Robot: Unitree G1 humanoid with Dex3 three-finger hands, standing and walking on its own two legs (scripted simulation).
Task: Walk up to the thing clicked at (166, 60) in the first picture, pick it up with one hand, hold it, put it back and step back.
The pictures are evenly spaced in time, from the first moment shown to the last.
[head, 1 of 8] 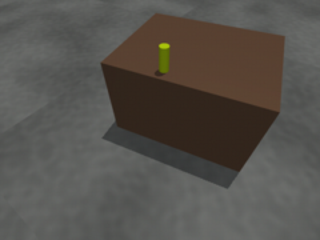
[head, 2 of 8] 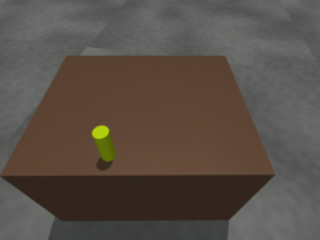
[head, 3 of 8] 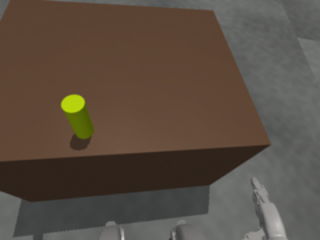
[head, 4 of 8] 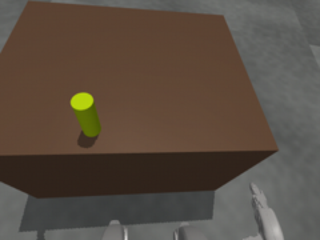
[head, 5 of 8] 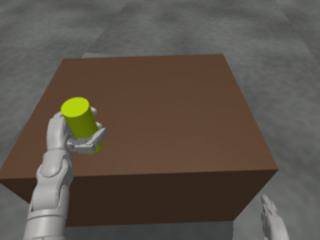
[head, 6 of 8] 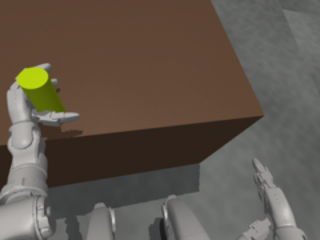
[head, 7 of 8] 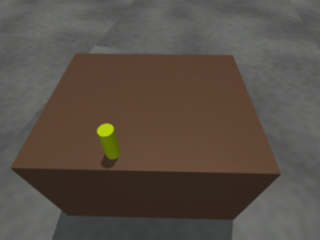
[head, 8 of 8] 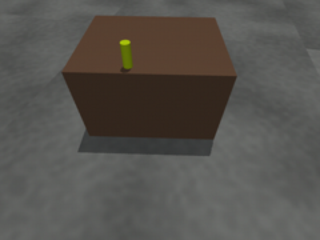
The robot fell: no
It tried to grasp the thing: yes
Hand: left
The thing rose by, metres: 0.23
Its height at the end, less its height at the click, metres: +0.00
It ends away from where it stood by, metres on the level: 0.01
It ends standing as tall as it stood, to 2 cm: yes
